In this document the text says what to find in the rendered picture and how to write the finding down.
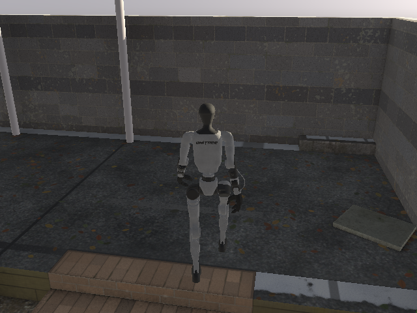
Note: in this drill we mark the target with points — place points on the right robot shin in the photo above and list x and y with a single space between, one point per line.
223 222

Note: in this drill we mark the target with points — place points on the robot left forearm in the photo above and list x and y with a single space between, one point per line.
180 169

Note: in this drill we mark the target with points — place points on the right robot hand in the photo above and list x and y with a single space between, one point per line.
238 199

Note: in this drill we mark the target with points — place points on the robot right forearm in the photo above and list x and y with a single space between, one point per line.
233 174

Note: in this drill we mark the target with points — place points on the robot right foot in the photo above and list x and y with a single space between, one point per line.
222 247

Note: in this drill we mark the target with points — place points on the left robot hand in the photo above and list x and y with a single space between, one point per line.
187 177

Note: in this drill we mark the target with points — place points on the robot right upper arm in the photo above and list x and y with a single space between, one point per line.
227 137

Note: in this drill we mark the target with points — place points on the robot left upper arm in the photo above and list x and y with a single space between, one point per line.
184 147

